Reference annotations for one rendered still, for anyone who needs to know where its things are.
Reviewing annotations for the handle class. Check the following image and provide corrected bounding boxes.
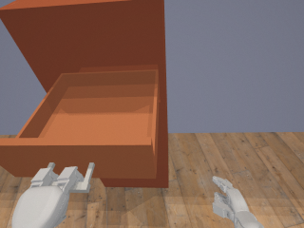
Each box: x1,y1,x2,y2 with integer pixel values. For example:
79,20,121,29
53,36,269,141
47,162,95,193

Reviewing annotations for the drawer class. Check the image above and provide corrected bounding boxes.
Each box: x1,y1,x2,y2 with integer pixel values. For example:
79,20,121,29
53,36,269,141
0,69,160,179

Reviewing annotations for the cabinet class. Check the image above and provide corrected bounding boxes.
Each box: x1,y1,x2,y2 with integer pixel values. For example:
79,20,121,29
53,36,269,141
0,0,169,188

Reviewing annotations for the robot left hand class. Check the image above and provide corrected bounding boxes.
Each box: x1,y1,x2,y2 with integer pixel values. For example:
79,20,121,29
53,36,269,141
11,166,85,228

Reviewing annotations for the robot right hand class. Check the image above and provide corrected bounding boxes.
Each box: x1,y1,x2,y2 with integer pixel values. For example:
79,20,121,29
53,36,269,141
212,176,250,223

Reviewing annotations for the right robot forearm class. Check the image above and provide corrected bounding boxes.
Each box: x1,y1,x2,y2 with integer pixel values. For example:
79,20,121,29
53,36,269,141
234,211,264,228

